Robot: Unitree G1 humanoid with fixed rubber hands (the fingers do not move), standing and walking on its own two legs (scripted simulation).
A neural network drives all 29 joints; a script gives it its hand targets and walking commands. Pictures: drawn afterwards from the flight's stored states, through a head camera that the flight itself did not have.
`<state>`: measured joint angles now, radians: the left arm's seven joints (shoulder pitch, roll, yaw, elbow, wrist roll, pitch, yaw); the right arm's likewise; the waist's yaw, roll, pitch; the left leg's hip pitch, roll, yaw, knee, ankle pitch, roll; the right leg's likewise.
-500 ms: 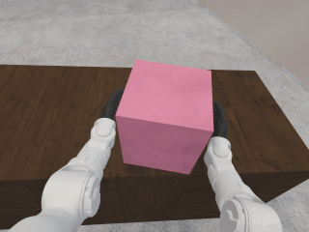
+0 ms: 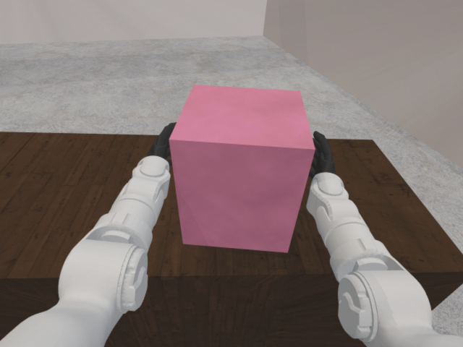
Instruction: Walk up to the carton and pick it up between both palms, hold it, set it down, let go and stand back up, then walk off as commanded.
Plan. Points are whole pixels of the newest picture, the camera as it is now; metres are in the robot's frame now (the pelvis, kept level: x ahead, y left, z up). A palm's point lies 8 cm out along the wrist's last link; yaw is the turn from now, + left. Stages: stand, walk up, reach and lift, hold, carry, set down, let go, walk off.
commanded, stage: reach and lift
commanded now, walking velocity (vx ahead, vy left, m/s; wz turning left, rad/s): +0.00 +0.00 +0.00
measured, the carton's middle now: (240, 168) +0.44 -0.03 +0.12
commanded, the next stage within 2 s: hold in 1.80 s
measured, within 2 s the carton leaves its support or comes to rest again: neither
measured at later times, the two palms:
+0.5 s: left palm (144, 150) +0.39 +0.14 +0.20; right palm (324, 162) +0.37 -0.16 +0.19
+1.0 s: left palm (138, 146) +0.39 +0.14 +0.21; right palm (321, 147) +0.38 -0.16 +0.21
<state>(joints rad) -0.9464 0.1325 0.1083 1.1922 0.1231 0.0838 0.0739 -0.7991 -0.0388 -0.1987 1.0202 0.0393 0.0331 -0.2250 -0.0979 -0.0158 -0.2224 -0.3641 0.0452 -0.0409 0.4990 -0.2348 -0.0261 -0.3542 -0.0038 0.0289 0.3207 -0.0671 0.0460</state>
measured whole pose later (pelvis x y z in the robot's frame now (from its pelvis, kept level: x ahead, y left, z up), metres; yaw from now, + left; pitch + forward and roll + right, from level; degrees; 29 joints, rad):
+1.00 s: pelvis -0.01 +0.00 +0.00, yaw +0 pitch -1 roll -2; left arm -0.93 0.08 0.24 0.79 0.13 0.59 0.10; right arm -0.96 -0.11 -0.16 1.00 0.14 0.33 -0.18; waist -0.05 -0.01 -0.16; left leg -0.24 0.04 -0.04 0.50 -0.24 -0.03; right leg -0.23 0.00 0.03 0.32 -0.07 0.05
